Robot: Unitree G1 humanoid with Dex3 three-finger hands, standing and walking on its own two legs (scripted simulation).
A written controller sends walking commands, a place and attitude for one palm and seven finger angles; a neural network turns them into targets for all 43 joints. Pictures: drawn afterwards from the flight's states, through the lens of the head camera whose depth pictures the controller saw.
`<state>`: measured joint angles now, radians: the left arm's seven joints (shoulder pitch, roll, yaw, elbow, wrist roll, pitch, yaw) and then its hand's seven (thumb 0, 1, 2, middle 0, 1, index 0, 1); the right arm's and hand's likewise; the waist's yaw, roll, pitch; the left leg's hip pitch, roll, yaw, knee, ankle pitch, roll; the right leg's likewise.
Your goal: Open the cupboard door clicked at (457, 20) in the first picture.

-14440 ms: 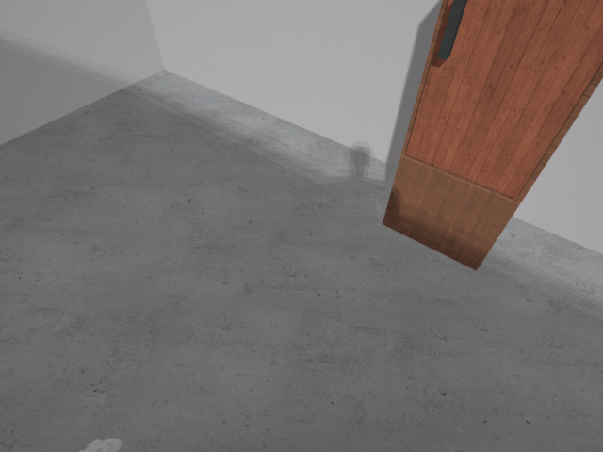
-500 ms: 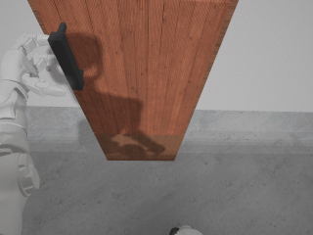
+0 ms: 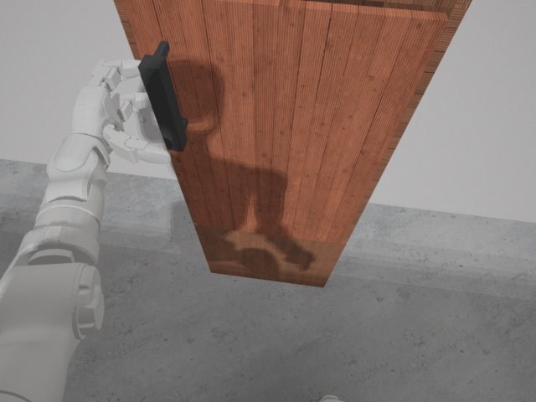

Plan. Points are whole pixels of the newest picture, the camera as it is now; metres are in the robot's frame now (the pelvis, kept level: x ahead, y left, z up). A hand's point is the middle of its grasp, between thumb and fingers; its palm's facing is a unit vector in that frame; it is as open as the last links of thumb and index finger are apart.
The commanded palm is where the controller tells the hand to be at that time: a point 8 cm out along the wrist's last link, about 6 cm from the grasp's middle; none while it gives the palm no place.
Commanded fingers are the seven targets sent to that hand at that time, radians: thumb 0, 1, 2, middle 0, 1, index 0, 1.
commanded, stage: slide the fingers in behind the handle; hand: left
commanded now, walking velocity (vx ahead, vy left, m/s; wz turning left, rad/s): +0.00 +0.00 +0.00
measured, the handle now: (170, 99) +0.52 +0.16 +0.13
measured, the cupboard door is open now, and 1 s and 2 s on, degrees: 0 0 0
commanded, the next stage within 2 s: move the hooked fingers beside the handle in 0.58 s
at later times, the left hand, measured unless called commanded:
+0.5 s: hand (146, 120) +0.47 +0.19 +0.14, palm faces +0.00 -1.00 -0.04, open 15.3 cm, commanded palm +0.46 +0.17 +0.13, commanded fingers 0.00 -0.50 0.30 -0.30 -1.20 -0.30 -1.20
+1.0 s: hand (141, 119) +0.48 +0.19 +0.13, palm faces -0.04 -1.00 -0.03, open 15.1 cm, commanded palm +0.47 +0.19 +0.13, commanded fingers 0.00 -0.50 0.30 -0.30 -1.20 -0.30 -1.20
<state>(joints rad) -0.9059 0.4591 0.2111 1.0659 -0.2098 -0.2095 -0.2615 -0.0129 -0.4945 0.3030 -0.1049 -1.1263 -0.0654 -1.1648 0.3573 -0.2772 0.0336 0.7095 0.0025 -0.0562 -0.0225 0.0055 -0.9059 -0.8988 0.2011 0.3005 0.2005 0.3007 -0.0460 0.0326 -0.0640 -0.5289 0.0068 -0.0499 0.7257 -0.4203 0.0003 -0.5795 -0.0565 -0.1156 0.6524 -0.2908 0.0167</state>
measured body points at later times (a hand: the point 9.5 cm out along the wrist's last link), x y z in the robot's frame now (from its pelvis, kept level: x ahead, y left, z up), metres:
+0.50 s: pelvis -0.01 -0.01 -0.01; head +0.08 -0.01 +0.44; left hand +0.47 +0.24 +0.14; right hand +0.05 -0.27 -0.13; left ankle -0.05 +0.11 -0.72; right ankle +0.01 -0.14 -0.72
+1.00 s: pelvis -0.01 +0.00 -0.01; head +0.08 +0.00 +0.44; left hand +0.47 +0.25 +0.14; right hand +0.03 -0.27 -0.13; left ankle -0.05 +0.11 -0.72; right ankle +0.01 -0.14 -0.72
